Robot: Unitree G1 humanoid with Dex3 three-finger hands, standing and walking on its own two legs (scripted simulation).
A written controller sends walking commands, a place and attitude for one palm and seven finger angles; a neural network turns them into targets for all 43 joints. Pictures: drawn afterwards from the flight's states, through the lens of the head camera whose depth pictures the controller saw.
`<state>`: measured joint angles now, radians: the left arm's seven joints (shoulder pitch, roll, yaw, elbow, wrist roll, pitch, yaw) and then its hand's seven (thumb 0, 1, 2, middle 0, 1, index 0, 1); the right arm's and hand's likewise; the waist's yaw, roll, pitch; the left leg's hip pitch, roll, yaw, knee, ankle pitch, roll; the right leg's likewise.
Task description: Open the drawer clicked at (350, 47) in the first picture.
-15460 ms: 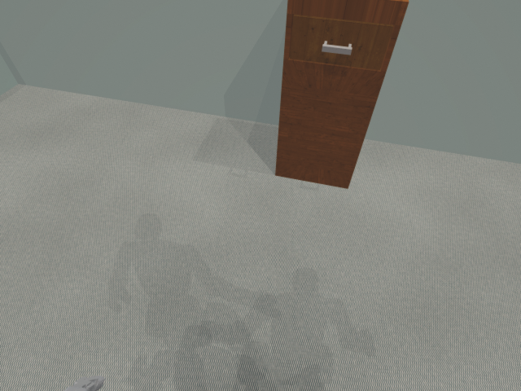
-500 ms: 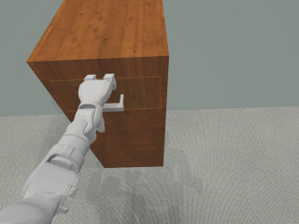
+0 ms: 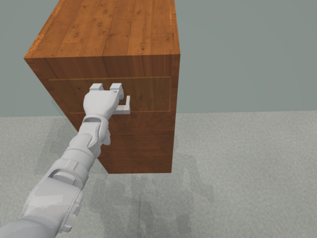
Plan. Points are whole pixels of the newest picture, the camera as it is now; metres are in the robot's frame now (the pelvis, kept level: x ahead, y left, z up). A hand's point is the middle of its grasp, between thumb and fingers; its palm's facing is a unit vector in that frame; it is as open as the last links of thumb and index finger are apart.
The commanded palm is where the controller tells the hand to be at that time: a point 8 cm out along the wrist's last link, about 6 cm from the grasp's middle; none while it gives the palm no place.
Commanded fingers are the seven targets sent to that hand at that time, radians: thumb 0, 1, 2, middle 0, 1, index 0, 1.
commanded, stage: lower the fingers behind the handle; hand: left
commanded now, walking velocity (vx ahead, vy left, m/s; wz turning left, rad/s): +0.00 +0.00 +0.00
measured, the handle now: (113, 104) +0.50 +0.14 +0.00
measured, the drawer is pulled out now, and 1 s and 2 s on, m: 0.00 0.00 0.00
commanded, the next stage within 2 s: lift the fingers back up to retry in 1.16 s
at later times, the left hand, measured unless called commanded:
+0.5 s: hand (107, 115) +0.45 +0.15 +0.00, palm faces -0.02 +0.00 -1.00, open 13.8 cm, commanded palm +0.43 +0.16 +0.04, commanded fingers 0.00 -0.50 0.30 -0.30 -1.20 -0.30 -1.20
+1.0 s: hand (108, 116) +0.45 +0.15 +0.00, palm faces +0.00 +0.04 -1.00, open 13.8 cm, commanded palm +0.43 +0.15 +0.03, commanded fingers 0.00 -0.50 0.30 -0.30 -1.20 -0.30 -1.20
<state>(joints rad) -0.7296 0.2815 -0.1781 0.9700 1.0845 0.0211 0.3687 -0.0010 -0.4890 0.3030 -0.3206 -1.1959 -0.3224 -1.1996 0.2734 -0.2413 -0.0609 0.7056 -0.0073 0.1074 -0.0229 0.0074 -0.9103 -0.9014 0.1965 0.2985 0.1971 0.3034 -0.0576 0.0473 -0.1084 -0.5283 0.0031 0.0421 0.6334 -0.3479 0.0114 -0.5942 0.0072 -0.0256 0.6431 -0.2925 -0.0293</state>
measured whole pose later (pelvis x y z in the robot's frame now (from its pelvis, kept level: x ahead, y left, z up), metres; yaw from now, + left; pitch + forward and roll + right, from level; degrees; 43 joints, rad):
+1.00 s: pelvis -0.03 +0.01 -0.02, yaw +0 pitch +19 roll +0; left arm -0.87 0.28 -0.21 1.11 1.09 0.12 0.44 0.00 -0.49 0.30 -0.23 -1.30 -0.32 -1.20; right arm 0.31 -0.24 -0.04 0.70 -0.01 0.08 -0.02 0.01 -0.91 -0.90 0.20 0.30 0.20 0.30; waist -0.09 0.05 -0.15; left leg -0.75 0.00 0.04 0.82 -0.39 0.02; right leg -0.81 0.00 -0.02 0.80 -0.32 -0.02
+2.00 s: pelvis +0.01 +0.00 +0.01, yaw +0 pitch +12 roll +0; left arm -0.72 0.26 -0.21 0.88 1.04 0.12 0.29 0.00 -0.49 0.30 -0.34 -1.20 -0.33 -1.20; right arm 0.24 -0.24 -0.04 0.69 0.01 0.13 -0.03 0.01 -0.91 -0.90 0.20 0.30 0.20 0.30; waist -0.03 0.07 -0.11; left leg -0.44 0.00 0.04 0.57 -0.34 0.01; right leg -0.51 0.01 -0.02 0.59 -0.29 -0.03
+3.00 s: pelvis -0.01 +0.00 +0.01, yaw +0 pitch +11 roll +1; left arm -0.73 0.29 -0.20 0.93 1.05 0.05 0.30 0.00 -0.49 0.30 -0.32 -1.20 -0.32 -1.20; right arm 0.26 -0.24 -0.05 0.71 0.01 0.10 -0.04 0.01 -0.91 -0.90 0.20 0.30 0.20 0.30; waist -0.05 0.06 -0.09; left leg -0.44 0.00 0.05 0.57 -0.31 0.01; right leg -0.52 0.01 -0.02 0.59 -0.26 -0.03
